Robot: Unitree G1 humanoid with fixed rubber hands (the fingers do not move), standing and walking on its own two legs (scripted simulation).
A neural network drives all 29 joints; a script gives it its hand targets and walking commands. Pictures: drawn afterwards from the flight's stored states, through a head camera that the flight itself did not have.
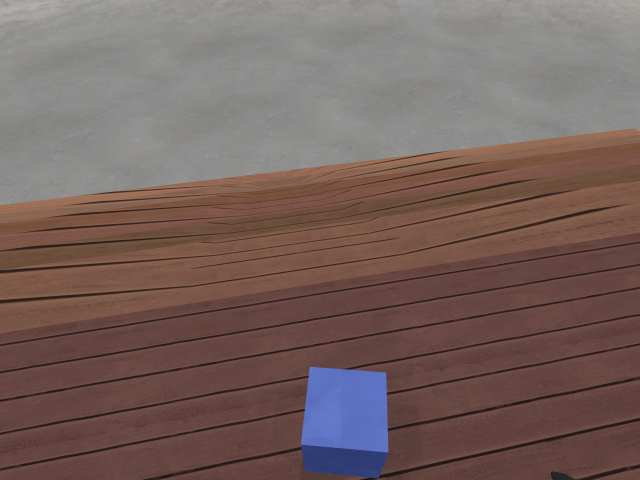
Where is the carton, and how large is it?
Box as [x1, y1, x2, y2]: [301, 367, 387, 477]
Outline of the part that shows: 310,367 301,439 301,448 305,470 378,477 387,454 385,372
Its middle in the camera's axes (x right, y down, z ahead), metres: +0.06 +0.50 +1.08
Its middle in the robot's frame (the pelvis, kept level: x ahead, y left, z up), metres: +0.43 -0.04 -0.66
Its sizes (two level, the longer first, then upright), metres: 0.210 0.200 0.250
